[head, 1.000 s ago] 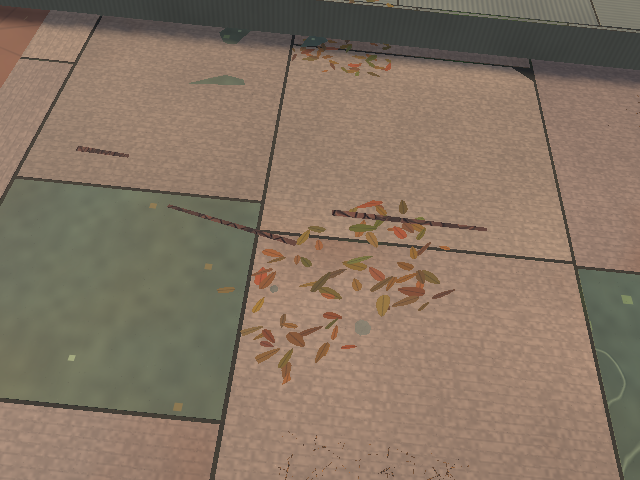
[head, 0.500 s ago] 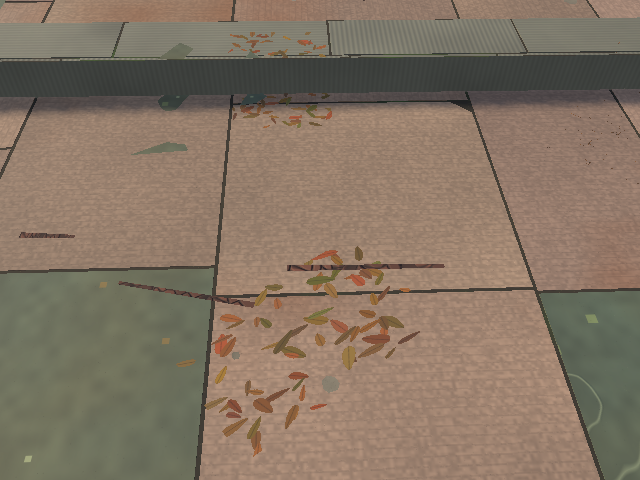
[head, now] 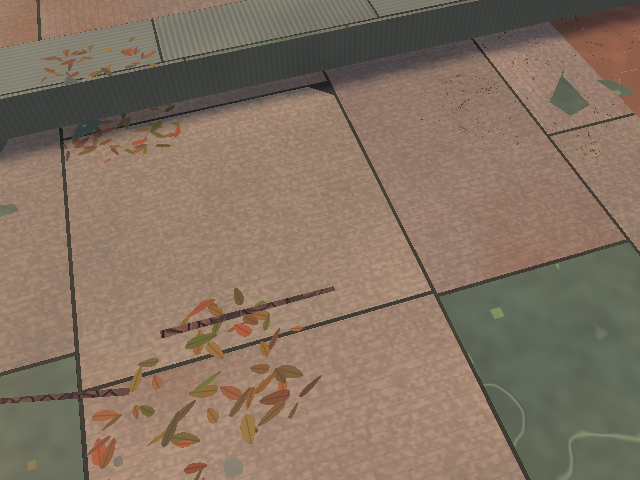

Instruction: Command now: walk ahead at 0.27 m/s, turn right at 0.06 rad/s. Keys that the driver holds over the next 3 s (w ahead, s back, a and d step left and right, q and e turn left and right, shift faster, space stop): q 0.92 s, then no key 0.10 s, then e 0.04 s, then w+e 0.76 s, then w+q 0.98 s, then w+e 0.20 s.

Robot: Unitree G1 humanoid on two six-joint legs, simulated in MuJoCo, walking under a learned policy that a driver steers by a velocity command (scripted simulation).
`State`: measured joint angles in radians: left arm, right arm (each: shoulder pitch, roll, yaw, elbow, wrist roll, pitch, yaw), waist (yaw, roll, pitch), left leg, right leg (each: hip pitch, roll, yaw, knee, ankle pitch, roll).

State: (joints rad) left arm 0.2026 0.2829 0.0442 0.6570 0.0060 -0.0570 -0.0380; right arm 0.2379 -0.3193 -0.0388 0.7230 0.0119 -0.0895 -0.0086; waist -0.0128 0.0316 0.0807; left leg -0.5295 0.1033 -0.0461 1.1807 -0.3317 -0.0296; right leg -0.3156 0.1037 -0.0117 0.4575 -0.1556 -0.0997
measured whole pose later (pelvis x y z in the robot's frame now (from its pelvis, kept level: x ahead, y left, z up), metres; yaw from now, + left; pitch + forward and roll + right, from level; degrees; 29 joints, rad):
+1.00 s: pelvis +0.21 -0.02 +0.01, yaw +31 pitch +1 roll +1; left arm 0.18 0.25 0.05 0.72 0.01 0.01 0.04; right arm 0.21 -0.33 -0.09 0.62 0.02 0.07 -0.03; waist 0.02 0.04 0.05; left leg -0.50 -0.02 -0.07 1.04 -0.41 -0.10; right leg -0.24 -0.04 -0.05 0.44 -0.22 -0.02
